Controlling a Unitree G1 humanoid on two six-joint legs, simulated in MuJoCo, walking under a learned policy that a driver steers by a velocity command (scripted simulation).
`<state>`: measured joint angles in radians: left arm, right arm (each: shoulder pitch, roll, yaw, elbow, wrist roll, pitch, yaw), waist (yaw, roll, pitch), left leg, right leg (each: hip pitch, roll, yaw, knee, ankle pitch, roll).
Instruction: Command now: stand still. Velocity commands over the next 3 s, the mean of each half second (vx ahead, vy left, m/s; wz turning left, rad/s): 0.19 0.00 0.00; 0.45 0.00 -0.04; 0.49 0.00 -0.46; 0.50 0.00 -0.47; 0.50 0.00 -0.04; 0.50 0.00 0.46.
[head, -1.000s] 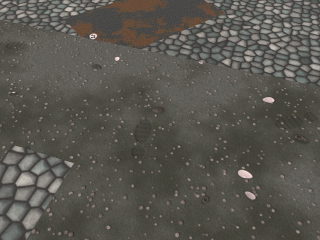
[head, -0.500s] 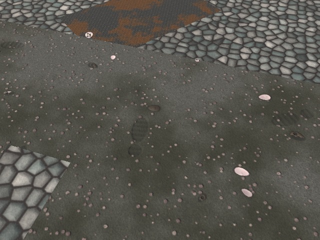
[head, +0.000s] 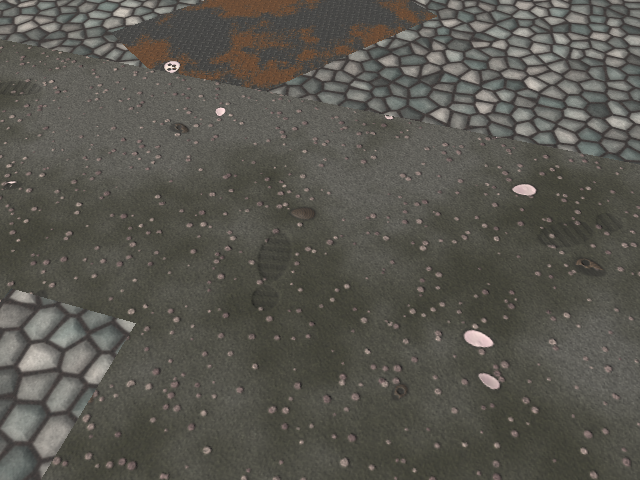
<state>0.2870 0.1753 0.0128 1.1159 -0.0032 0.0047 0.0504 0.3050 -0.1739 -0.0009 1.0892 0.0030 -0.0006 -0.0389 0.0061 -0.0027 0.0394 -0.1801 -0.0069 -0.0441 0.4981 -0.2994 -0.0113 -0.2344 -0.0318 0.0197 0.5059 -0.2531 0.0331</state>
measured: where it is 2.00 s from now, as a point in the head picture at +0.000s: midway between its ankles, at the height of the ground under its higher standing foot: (385, 319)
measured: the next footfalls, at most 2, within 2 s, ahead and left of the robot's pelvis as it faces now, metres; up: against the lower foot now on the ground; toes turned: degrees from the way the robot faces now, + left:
left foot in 0.82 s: +0.43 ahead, +0.11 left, +0.00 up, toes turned +2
right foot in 1.38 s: +0.72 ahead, -0.16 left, +0.00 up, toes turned -17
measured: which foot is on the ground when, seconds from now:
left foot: down 0.00-0.40, up 0.42-0.80, down 0.82-1.00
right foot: down 0.00-0.84, up 0.86-1.00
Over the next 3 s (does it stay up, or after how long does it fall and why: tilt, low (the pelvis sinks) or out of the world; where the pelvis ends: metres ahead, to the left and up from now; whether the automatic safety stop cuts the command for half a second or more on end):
stays up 1.43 -0.40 -0.02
